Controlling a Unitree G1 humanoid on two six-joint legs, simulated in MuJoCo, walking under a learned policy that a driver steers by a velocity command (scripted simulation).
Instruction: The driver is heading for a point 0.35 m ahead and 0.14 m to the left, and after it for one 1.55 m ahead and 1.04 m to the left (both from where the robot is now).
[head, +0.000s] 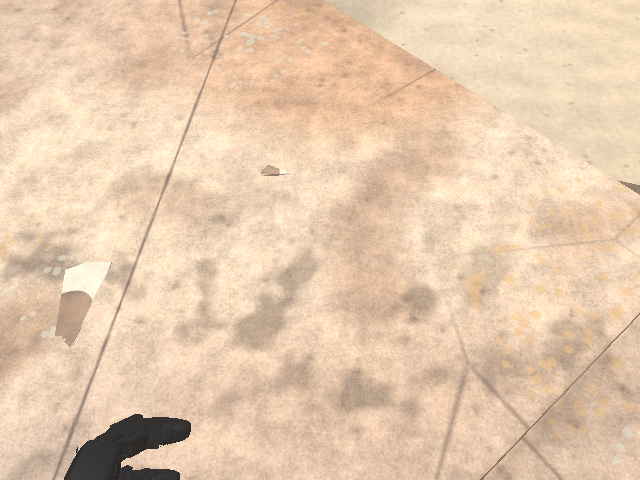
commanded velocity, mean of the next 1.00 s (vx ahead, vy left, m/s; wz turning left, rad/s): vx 1.00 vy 0.00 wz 0.74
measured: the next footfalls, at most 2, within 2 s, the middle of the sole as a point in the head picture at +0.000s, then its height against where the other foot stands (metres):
left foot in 0.42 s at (289, 460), level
right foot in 0.86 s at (275, 266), level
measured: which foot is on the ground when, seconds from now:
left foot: down 0.00-0.08, up 0.10-0.40, down 0.42-0.86, up 0.88-1.00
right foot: down 0.00-0.42, up 0.44-0.84, down 0.86-1.00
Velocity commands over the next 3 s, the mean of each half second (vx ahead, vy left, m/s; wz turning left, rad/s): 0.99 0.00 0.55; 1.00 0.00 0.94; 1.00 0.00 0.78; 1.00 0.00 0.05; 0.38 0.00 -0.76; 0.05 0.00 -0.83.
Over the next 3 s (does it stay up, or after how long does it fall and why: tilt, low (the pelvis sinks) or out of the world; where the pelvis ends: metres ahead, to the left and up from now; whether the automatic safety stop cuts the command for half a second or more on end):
stays up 1.54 1.30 0.05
